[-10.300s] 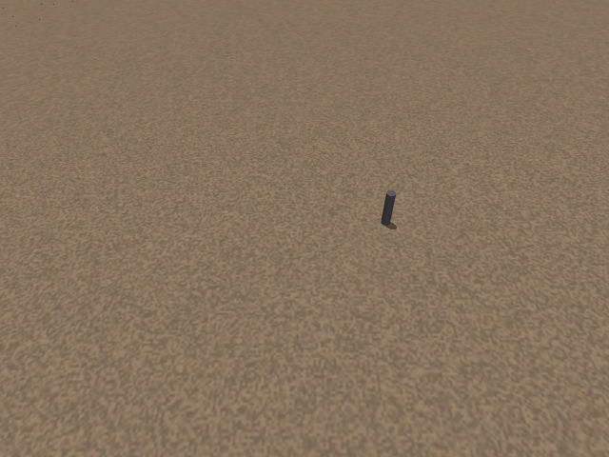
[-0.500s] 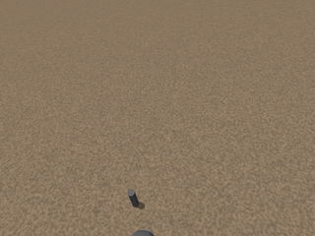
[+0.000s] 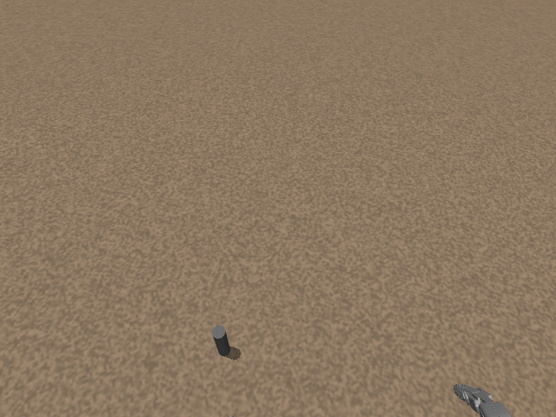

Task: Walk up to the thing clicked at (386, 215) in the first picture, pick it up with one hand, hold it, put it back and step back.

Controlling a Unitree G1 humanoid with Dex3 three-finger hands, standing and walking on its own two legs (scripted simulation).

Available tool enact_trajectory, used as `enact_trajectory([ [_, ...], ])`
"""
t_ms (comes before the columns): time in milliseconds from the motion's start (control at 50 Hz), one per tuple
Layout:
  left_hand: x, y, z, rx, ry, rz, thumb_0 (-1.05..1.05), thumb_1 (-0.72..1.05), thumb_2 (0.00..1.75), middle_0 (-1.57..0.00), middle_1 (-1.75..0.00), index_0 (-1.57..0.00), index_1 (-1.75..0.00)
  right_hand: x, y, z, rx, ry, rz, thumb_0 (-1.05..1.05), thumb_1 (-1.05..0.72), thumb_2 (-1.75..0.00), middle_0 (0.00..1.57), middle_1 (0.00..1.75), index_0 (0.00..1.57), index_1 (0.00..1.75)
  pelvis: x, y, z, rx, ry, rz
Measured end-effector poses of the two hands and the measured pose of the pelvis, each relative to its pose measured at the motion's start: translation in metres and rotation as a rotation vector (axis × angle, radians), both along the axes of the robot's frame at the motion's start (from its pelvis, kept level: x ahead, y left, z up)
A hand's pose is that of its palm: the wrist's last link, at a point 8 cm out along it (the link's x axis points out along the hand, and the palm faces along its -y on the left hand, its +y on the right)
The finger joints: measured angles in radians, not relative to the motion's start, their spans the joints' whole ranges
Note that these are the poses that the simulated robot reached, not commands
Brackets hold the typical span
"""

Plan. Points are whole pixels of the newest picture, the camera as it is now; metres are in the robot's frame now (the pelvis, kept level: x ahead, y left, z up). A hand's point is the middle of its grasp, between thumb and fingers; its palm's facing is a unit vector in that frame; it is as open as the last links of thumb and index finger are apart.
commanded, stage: walk up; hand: left
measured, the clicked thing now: (221, 341) +0.45 +0.18 -0.67
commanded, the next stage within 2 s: stand in 1.12 s
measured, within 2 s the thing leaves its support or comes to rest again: neither
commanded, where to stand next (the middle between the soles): +0.08 -0.04 m, yaw +0 degrees
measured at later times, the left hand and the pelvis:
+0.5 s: hand out of the picture +0.03 +0.24 -0.14, palm faces +0.02 -0.94 -0.33, open 7.4 cm; pelvis -0.03 -0.02 +0.01, yaw +3 degrees
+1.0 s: hand out of the picture +0.04 +0.24 -0.13, palm faces +0.09 -0.88 -0.48, open 7.4 cm; pelvis -0.05 -0.04 -0.01, yaw +5 degrees
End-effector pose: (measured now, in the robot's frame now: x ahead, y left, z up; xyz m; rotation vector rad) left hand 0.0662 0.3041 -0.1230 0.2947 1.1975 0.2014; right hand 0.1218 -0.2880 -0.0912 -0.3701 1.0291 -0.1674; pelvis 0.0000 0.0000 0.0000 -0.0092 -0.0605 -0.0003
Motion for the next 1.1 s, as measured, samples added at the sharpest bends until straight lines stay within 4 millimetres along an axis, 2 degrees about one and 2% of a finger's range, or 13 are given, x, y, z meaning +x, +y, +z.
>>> enact_trajectory([
  [60, 0.0, -0.002, 0.004, 0.035, 0.0, -0.009, 0.0, 0.91, 0.9, -0.2, -0.3, -0.2, -0.3, 0.0, -0.013, -0.007, 0.004, -0.008, -0.014, 0.0, -0.9, -0.9, 0.21, 0.3, 0.21, 0.3, -0.007, -0.007, -0.005, -0.002, 0.003, -0.009],
  [120, -0.009, -0.005, 0.008, 0.077, 0.004, -0.01, 0.0, 0.91, 0.9, -0.2, -0.3, -0.2, -0.3, -0.005, -0.03, -0.02, 0.011, 0.0, -0.034, 0.0, -0.9, -0.9, 0.21, 0.3, 0.21, 0.3, -0.016, -0.016, -0.011, -0.01, 0.002, -0.012],
  [240, -0.034, -0.013, 0.022, 0.102, 0.03, -0.01, 0.0, 0.91, 0.9, -0.2, -0.3, -0.2, -0.3, -0.034, -0.047, -0.027, 0.008, 0.072, -0.066, 0.0, -0.91, -0.9, 0.21, 0.3, 0.21, 0.3, -0.032, -0.024, -0.005, 0.035, 0.015, -0.009],
  [400, -0.042, -0.014, 0.017, 0.044, -0.054, -0.002, 0.01, 0.9, 0.9, -0.2, -0.3, -0.2, -0.3, -0.092, -0.042, -0.024, -0.018, 0.198, -0.024, 0.0, -0.91, -0.9, 0.21, 0.3, 0.21, 0.3, -0.041, -0.018, -0.004, 0.022, 0.037, 0.051],
  [460, -0.048, -0.014, 0.013, 0.019, -0.049, 0.013, 0.01, 0.9, 0.9, -0.2, -0.3, -0.2, -0.3, -0.107, -0.035, -0.014, -0.015, 0.174, -0.029, 0.0, -0.91, -0.9, 0.21, 0.3, 0.21, 0.3, -0.037, -0.017, 0.0, 0.054, 0.011, 0.039],
  [540, -0.044, -0.018, 0.02, -0.009, -0.051, 0.007, 0.01, 0.91, 0.9, -0.2, -0.3, -0.2, -0.3, -0.122, -0.04, 0.003, -0.021, 0.163, -0.048, 0.0, -0.9, -0.9, 0.21, 0.3, 0.21, 0.3, -0.028, -0.021, 0.011, 0.014, -0.004, 0.066],
  [600, -0.035, -0.019, 0.024, -0.005, -0.066, -0.005, 0.01, 0.9, 0.9, -0.2, -0.3, -0.2, -0.3, -0.127, -0.05, 0.009, -0.034, 0.171, -0.055, 0.0, -0.9, -0.9, 0.21, 0.3, 0.21, 0.3, -0.026, -0.027, 0.013, 0.016, -0.014, 0.056],
  [660, -0.026, -0.023, 0.024, 0.02, -0.059, -0.015, 0.01, 0.91, 0.9, -0.2, -0.3, -0.2, -0.3, -0.125, -0.063, 0.005, -0.04, 0.187, -0.07, 0.0, -0.9, -0.9, 0.21, 0.3, 0.21, 0.3, -0.023, -0.035, 0.01, 0.021, -0.019, 0.044],
  [760, -0.016, -0.034, 0.019, 0.105, -0.059, 0.006, 0.01, 0.91, 0.9, -0.2, -0.3, -0.2, -0.3, -0.101, -0.086, -0.029, -0.012, 0.191, -0.092, 0.0, -0.9, -0.9, 0.21, 0.3, 0.21, 0.3, -0.017, -0.052, -0.011, 0.015, -0.022, 0.033],
  [840, -0.02, -0.043, 0.026, 0.132, -0.07, 0.003, 0.01, 0.91, 0.9, -0.2, -0.3, -0.2, -0.3, -0.081, -0.081, -0.047, 0.02, 0.182, -0.057, 0.0, -0.91, -0.9, 0.2, 0.3, 0.2, 0.3, -0.03, -0.053, -0.014, 0.008, -0.03, 0.054],
  [900, -0.025, -0.043, 0.033, 0.145, -0.091, 0.016, 0.01, 0.9, 0.9, -0.2, -0.3, -0.2, -0.3, -0.078, -0.074, -0.054, 0.044, 0.192, -0.023, 0.0, -0.91, -0.9, 0.2, 0.29, 0.2, 0.3, -0.038, -0.051, -0.013, 0.015, -0.021, 0.071],
  [1000, -0.037, -0.026, 0.037, 0.166, -0.125, 0.045, 0.01, 0.9, 0.89, -0.2, -0.3, -0.2, -0.3, -0.095, -0.065, -0.056, 0.046, 0.231, 0.002, 0.0, -0.91, -0.9, 0.21, 0.3, 0.21, 0.3, -0.05, -0.044, -0.015, 0.022, -0.008, 0.092],
  [1100, -0.049, 0.002, 0.022, 0.148, -0.15, 0.071, 0.01, 0.9, 0.9, -0.2, -0.3, -0.2, -0.3, -0.132, -0.059, -0.049, -0.004, 0.269, -0.011, 0.0, -0.91, -0.9, 0.21, 0.3, 0.21, 0.3, -0.065, -0.028, -0.023, 0.02, -0.005, 0.112],
])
